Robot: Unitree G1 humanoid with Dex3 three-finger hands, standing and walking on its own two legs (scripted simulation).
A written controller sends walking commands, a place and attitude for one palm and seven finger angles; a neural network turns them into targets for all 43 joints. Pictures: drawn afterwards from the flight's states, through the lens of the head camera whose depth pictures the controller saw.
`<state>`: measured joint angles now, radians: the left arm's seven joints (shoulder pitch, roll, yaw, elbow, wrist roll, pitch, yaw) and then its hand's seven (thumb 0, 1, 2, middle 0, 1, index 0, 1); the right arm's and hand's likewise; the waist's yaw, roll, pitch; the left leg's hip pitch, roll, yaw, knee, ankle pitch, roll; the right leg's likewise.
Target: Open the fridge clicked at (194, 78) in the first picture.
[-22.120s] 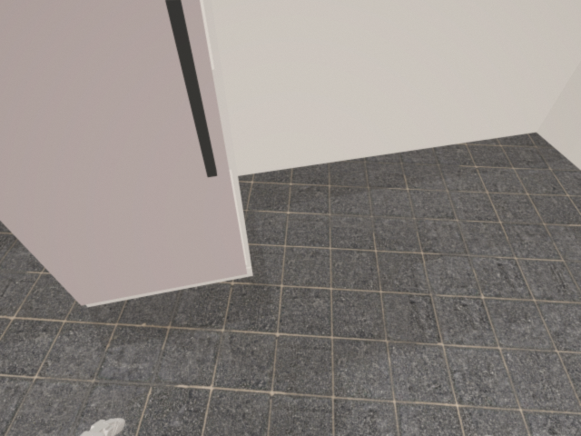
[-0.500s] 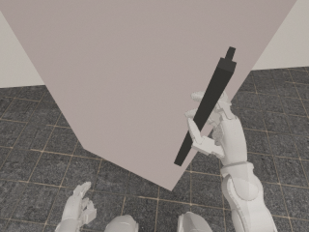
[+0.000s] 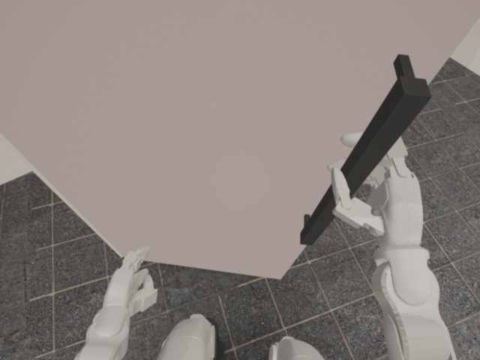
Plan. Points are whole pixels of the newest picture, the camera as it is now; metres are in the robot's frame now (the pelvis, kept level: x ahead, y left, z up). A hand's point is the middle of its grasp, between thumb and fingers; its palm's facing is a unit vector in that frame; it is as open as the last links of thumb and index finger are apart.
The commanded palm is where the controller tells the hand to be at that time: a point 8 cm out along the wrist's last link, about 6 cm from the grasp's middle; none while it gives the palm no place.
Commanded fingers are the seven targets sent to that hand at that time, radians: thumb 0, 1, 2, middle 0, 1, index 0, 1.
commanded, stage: walk backward, drawing the door open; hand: right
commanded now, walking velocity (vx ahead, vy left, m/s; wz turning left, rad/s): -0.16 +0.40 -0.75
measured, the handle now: (338, 181) +0.37 -0.09 +0.09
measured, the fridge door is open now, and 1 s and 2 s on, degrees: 42 75 68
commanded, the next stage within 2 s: stop walking and hold the door back in 0.72 s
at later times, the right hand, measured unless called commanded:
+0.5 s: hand (303, 307) +0.18 -0.03 +0.14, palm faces +0.46 +0.86 -0.23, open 6.6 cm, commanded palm +0.13 -0.06 +0.14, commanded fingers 0.00 -0.90 -0.90 0.45 1.40 0.45 1.40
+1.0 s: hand out of the picture +0.05 +0.05 +0.14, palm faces +0.80 +0.53 -0.29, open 6.3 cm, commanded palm +0.02 +0.01 +0.14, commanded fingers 0.00 -0.90 -0.90 0.45 1.40 0.45 1.40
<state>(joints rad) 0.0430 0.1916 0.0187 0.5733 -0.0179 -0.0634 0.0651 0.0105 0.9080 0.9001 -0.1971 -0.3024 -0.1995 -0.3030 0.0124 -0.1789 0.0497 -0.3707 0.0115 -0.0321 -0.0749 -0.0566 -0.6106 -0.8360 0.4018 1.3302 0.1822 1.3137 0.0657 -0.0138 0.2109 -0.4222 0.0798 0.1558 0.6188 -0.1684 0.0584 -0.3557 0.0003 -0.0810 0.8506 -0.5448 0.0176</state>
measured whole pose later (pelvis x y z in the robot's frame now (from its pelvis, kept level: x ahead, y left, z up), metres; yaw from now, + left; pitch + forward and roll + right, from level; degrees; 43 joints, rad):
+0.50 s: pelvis -0.04 +0.22 +0.00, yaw -20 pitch -1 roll +0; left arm 0.12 0.22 0.03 0.60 0.00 -0.06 0.10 0.01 0.91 0.90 -0.20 -0.30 -0.20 -0.30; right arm 0.16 -0.27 -0.13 -0.40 0.06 -0.06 -0.09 -0.04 -0.64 -0.81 0.45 1.40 0.25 1.34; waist 0.04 0.00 0.15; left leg -0.35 0.09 0.16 0.71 -0.31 0.01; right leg -0.36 -0.03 -0.12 0.68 -0.35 0.03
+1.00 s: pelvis -0.05 +0.41 +0.02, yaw -38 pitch -2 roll -2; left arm 0.15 0.25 0.01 0.69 0.00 -0.05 0.12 0.01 0.91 0.90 -0.20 -0.30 -0.20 -0.30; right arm 0.01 -0.34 -0.17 -0.03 0.03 -0.15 -0.10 -0.09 -0.55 -0.80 0.46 1.40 0.38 1.37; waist -0.04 0.02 0.08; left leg -0.27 0.12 0.13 0.54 -0.22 -0.01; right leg -0.39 0.03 -0.07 0.92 -0.49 0.03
